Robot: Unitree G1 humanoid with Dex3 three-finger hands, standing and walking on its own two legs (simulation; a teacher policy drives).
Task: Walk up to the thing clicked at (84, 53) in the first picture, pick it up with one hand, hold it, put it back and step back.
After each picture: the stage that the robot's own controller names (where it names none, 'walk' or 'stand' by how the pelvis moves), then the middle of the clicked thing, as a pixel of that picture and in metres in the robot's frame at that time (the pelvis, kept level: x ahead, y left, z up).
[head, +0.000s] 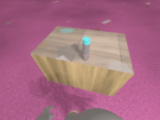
stand; (85, 49) +0.63 +0.09 +0.00
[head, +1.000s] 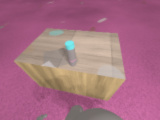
walk; (71, 54) +0.51 +0.22 +0.02
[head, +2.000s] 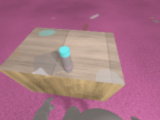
stand; (66, 61) +0.42 +0.21 +0.01
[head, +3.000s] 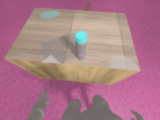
walk; (80, 48) +0.49 +0.09 +0.02
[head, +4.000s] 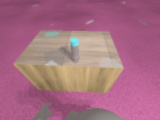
stand; (75, 51) +0.59 +0.19 +0.02
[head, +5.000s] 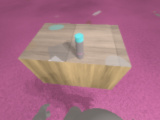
stand; (79, 47) +0.58 +0.14 +0.01
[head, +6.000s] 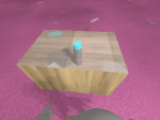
stand; (77, 54) +0.55 +0.15 +0.00
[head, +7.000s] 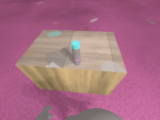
stand; (76, 54) +0.55 +0.17 +0.00
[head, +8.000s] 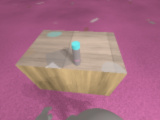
stand; (76, 54) +0.55 +0.17 +0.00
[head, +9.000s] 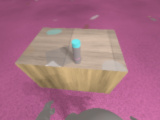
rise first; (76, 52) +0.55 +0.16 +0.00
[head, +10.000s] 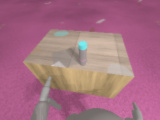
rise first; (82, 54) +0.55 +0.13 +0.00
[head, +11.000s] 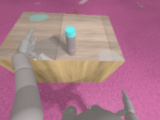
go down; (71, 43) +0.57 +0.13 +0.04
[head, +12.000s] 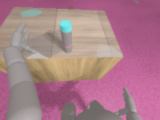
go down; (67, 39) +0.57 +0.14 +0.07
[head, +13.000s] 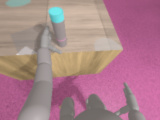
close in; (59, 31) +0.58 +0.15 +0.10
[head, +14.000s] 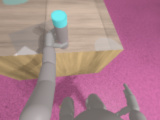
lift; (62, 34) +0.55 +0.13 +0.10
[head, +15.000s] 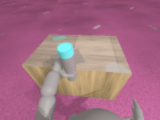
lift; (69, 65) +0.29 +0.14 +0.19
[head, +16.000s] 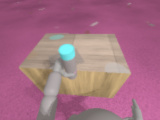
hold; (69, 64) +0.31 +0.14 +0.17
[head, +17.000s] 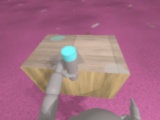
hold; (71, 66) +0.31 +0.13 +0.16
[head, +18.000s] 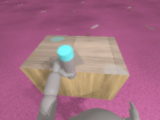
hold; (69, 65) +0.30 +0.15 +0.17
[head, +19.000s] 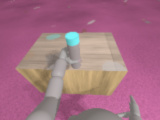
crouch; (74, 53) +0.40 +0.11 +0.18
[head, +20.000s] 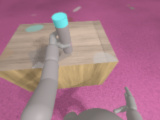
lower; (64, 37) +0.50 +0.12 +0.19
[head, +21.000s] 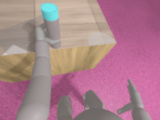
lower; (53, 30) +0.56 +0.14 +0.11
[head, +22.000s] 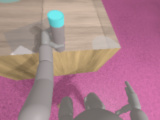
lower; (58, 35) +0.53 +0.13 +0.10
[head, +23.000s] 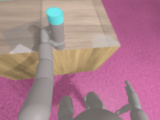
lower; (57, 33) +0.54 +0.13 +0.10
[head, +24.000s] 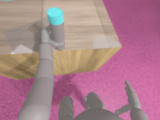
lower; (58, 33) +0.54 +0.14 +0.10
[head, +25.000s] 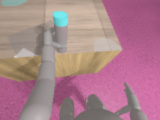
open; (61, 36) +0.54 +0.13 +0.09
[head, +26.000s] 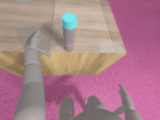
sink last; (69, 36) +0.53 +0.12 +0.09
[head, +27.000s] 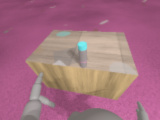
sink last; (82, 56) +0.52 +0.13 +0.04
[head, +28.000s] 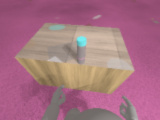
stand; (81, 52) +0.52 +0.12 +0.05
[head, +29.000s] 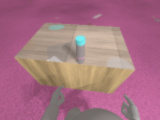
stand; (80, 51) +0.52 +0.13 +0.06
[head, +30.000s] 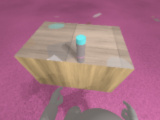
stand; (80, 50) +0.53 +0.12 +0.06
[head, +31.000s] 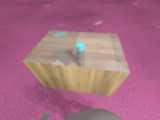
stand; (80, 56) +0.55 +0.13 +0.00
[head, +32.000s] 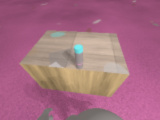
stand; (79, 58) +0.52 +0.14 +0.00
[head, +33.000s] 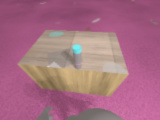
stand; (77, 58) +0.51 +0.15 +0.00
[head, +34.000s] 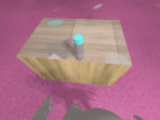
walk; (79, 49) +0.54 +0.14 +0.01
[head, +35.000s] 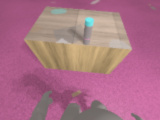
walk; (87, 32) +0.72 +0.08 +0.02
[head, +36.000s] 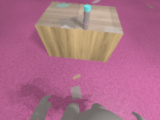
walk; (86, 18) +1.00 +0.14 +0.01
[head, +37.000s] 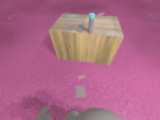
stand; (91, 24) +1.14 +0.10 +0.01
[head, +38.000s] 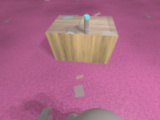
stand; (86, 25) +1.15 +0.14 +0.00
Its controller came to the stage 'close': yes
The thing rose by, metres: 0.19
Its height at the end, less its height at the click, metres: +0.00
